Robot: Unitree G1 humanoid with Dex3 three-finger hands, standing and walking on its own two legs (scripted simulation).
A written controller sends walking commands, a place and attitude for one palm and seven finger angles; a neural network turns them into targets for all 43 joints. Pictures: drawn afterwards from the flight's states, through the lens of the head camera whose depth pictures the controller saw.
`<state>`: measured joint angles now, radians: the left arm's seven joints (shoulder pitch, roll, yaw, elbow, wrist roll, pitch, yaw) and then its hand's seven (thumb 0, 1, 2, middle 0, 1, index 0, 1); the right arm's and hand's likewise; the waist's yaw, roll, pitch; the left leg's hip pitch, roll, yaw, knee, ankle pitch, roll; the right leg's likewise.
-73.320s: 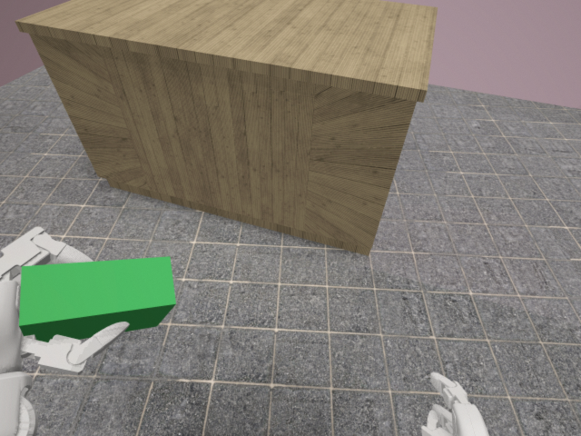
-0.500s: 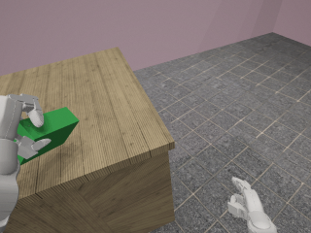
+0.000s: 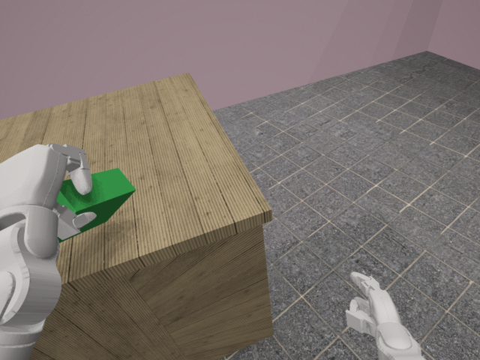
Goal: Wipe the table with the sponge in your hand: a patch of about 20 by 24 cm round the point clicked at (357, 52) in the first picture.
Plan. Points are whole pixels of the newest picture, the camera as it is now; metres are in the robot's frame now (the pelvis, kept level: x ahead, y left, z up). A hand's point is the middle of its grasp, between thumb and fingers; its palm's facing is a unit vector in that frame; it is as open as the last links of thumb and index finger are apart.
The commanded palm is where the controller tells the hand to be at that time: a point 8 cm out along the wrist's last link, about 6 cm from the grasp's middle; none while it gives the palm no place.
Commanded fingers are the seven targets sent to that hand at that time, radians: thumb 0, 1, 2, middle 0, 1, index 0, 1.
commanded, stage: turn the palm down, sponge in hand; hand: left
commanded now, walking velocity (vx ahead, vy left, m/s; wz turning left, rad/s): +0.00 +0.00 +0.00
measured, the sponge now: (94, 201) +0.29 +0.31 +0.15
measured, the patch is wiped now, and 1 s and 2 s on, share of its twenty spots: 0.75 0.75 0.75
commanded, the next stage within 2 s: move the sponge above the wiping area in 0.38 s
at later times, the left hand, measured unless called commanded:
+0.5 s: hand (107, 186) +0.28 +0.25 +0.20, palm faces +0.30 -0.16 -0.94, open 6.8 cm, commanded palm +0.22 +0.25 +0.28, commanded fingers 0.00 0.10 1.30 -1.20 -1.60 -1.20 -1.60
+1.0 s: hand (109, 183) +0.29 +0.26 +0.19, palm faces +0.22 -0.09 -0.97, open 6.8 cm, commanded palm +0.25 +0.27 +0.27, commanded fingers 0.00 0.10 1.30 -1.20 -1.60 -1.20 -1.60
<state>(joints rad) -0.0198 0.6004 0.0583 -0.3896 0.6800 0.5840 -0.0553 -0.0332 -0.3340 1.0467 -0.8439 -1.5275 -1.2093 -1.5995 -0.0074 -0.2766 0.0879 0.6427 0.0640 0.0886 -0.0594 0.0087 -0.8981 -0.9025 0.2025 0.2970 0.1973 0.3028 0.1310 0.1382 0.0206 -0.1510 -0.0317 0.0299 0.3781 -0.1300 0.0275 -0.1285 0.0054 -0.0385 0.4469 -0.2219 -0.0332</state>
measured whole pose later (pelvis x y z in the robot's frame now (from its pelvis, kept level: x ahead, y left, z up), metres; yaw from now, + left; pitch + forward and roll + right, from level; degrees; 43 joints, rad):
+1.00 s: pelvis +0.03 -0.03 +0.00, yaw -1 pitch -5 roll +2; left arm -0.10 0.60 -0.04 -0.26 0.77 0.62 -0.09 -0.03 -0.33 1.05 -0.85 -1.52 -1.21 -1.60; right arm -0.02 -0.30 0.06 0.68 0.05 0.09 -0.08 0.01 -0.90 -0.90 0.20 0.30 0.20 0.30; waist 0.13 0.13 0.02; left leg -0.13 0.00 0.03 0.40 -0.18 -0.01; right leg -0.12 0.04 -0.03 0.47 -0.27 -0.07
